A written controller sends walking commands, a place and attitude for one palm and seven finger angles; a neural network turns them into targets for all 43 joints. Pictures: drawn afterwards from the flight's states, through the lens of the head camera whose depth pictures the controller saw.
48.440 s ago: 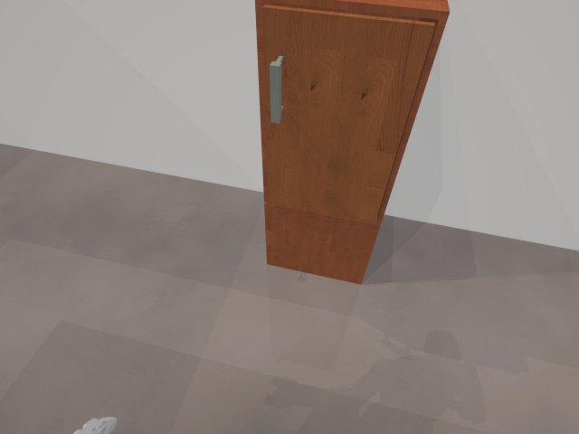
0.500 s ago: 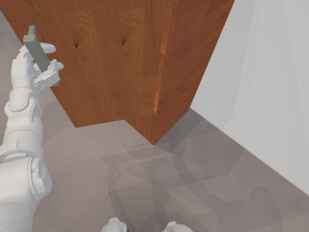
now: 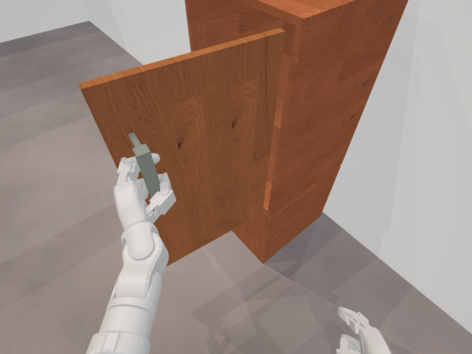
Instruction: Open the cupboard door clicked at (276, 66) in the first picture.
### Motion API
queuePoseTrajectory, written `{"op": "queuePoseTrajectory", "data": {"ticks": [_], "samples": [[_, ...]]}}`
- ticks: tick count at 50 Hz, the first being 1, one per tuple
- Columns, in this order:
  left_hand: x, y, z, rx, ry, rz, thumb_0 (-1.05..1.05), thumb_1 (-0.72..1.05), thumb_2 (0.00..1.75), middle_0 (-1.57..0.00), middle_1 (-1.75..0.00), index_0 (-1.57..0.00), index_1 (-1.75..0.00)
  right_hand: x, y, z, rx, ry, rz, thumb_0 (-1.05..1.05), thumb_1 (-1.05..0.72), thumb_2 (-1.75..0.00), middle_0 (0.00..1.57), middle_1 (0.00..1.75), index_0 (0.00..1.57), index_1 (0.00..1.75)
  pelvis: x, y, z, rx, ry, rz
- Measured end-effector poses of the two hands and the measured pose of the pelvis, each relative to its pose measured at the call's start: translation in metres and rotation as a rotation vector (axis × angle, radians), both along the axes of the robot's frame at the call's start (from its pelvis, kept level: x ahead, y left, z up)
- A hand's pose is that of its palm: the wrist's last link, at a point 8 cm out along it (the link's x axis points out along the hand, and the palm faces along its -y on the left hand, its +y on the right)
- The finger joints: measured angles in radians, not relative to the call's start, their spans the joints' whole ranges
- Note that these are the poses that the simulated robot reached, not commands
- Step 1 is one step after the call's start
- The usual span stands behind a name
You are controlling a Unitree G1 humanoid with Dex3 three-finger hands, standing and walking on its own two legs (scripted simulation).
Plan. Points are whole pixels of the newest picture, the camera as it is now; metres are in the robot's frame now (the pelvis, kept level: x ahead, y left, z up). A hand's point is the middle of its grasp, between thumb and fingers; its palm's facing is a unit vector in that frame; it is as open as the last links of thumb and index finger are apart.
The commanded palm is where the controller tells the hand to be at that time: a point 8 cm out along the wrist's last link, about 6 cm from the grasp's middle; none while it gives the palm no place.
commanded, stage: pull the door open along its arc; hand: left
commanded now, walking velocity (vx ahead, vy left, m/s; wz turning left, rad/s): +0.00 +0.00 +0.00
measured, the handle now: (147, 172) +0.41 +0.17 +0.09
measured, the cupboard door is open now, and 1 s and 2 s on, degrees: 83 100 100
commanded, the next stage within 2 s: open thumb and fingers to let go in 0.34 s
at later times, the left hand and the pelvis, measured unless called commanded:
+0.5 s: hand (209, 220) +0.31 +0.05 +0.09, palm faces +0.45 -0.89 -0.02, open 6.2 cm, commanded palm +0.27 +0.09 +0.08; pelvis +0.00 -0.04 +0.00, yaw +3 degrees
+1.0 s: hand (207, 222) +0.31 +0.06 +0.08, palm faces +0.42 -0.91 -0.03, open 13.1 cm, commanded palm +0.26 +0.09 +0.08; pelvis -0.01 -0.03 +0.00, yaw +4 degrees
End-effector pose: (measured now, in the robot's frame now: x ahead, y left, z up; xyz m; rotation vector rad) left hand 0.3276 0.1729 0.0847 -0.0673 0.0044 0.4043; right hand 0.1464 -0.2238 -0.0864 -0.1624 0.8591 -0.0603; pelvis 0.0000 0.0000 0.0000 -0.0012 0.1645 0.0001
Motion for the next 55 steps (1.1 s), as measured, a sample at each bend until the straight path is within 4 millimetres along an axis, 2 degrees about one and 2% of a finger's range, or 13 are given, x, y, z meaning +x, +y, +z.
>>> {"op": "queuePoseTrajectory", "data": {"ticks": [6, 19, 30, 36, 48, 55], "samples": [[-0.021, -0.025, 0.003, 0.043, 0.034, 0.068, 0.02, 0.67, 0.74, -0.34, -1.28, -0.34, -1.32, 0.009, -0.003, 0.003, 0.008, -0.017, 0.023, 0.01, -0.91, -0.89, 0.2, 0.3, 0.2, 0.3, 0.0, -0.011, 0.002, 0.007, -0.028, 0.016], [-0.059, -0.079, 0.005, 0.067, 0.047, 0.021, 0.01, 0.68, 0.74, -0.31, -1.32, -0.35, -1.33, -0.005, -0.032, -0.009, -0.013, 0.045, 0.009, 0.01, -0.91, -0.89, 0.2, 0.3, 0.2, 0.3, 0.003, -0.03, 0.004, 0.025, -0.068, 0.039], [-0.052, -0.079, 0.001, 0.079, 0.06, 0.072, 0.01, 0.63, 0.78, -0.35, -1.32, -0.34, -1.33, 0.013, -0.03, -0.013, -0.013, 0.032, 0.053, 0.01, -0.91, -0.89, 0.2, 0.3, 0.2, 0.3, -0.001, -0.038, 0.001, 0.03, -0.056, 0.063], [-0.056, -0.077, 0.0, 0.074, 0.063, 0.06, 0.02, 0.42, 0.69, -0.36, -1.3, -0.35, -1.3, 0.022, -0.022, -0.012, 0.009, 0.004, 0.063, 0.01, -0.91, -0.89, 0.2, 0.3, 0.2, 0.3, 0.0, -0.037, 0.001, 0.034, -0.051, 0.06], [-0.058, -0.075, 0.0, 0.079, 0.04, 0.043, 0.01, -0.27, 0.4, -0.32, -1.21, -0.31, -1.21, 0.017, -0.013, -0.011, 0.0, -0.004, 0.067, 0.01, -0.91, -0.89, 0.2, 0.3, 0.2, 0.3, -0.008, -0.029, -0.002, 0.022, -0.057, 0.063], [-0.057, -0.078, 0.0, 0.085, 0.042, 0.017, 0.0, -0.44, 0.32, -0.28, -1.02, -0.27, -1.01, 0.004, -0.008, -0.013, 0.002, 0.004, 0.048, 0.01, -0.91, -0.89, 0.2, 0.3, 0.2, 0.3, -0.013, -0.021, -0.003, 0.015, -0.058, 0.054]]}}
